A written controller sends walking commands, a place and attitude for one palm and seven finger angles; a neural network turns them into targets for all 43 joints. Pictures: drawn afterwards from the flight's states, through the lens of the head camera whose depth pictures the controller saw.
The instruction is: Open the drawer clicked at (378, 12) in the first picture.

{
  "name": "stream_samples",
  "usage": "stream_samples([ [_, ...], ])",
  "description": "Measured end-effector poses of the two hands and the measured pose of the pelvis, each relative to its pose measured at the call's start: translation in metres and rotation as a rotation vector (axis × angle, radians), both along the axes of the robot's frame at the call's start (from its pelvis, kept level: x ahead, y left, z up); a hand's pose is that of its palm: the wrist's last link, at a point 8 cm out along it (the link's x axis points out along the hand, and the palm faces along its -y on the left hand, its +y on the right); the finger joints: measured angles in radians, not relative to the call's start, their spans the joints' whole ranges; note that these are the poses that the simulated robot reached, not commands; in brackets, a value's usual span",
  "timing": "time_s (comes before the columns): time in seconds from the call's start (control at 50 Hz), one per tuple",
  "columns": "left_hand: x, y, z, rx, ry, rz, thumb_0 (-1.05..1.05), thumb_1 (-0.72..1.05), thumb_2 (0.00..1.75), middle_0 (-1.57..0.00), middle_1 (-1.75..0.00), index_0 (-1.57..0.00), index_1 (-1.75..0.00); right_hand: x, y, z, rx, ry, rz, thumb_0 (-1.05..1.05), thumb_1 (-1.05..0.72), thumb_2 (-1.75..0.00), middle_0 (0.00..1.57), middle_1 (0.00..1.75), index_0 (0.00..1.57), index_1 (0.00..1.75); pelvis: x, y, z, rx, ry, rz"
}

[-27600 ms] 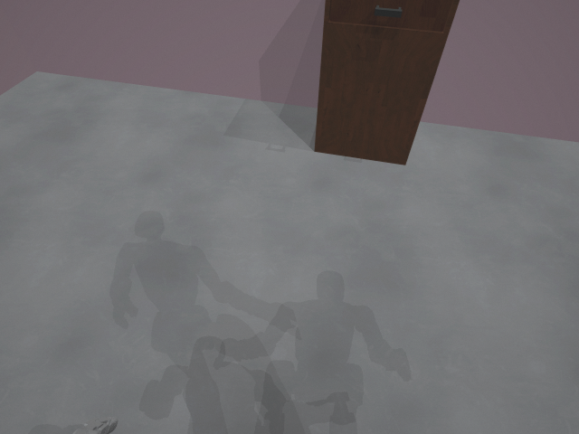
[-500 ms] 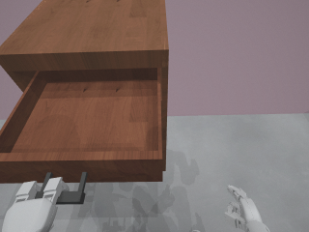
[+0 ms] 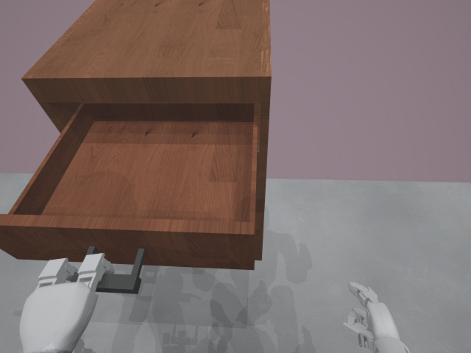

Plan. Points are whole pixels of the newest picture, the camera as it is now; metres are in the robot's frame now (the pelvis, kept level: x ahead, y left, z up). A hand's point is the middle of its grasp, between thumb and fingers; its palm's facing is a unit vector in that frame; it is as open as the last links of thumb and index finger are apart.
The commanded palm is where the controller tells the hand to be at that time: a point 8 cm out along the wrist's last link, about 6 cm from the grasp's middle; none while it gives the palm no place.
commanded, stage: lift the hand off the handle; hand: left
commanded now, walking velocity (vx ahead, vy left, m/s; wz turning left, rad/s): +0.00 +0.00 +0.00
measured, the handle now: (110, 268) +0.23 +0.24 +0.03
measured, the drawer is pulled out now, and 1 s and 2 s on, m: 0.30 0.30 0.30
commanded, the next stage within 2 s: draw the hand back to the body in 1.66 s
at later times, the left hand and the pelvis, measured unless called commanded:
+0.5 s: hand (90, 298) +0.18 +0.26 +0.02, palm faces +0.02 -0.04 -1.00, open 13.7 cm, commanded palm +0.15 +0.25 +0.08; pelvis +0.00 +0.00 +0.01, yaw +0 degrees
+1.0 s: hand (64, 282) +0.18 +0.26 +0.10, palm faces +0.07 -0.05 -1.00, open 13.8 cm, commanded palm +0.15 +0.25 +0.15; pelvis +0.01 +0.00 +0.03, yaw +1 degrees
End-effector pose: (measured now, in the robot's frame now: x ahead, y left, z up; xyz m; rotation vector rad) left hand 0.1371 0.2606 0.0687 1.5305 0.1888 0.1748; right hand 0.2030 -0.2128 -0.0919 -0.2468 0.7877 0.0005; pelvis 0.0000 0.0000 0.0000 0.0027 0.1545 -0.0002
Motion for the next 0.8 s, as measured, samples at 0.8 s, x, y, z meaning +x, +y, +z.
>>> stream_samples([
  [0.8, 0.019, -0.003, 0.054, -0.010, -0.060, 0.025, 0.00, -0.49, 0.30, -0.32, -1.20, -0.34, -1.21, 0.017, 0.006, 0.019, 0.017, -0.020, 0.011, 0.01, -0.91, -0.90, 0.20, 0.30, 0.20, 0.30, 0.008, 0.000, 0.019, 0.002, -0.070, 0.005],
])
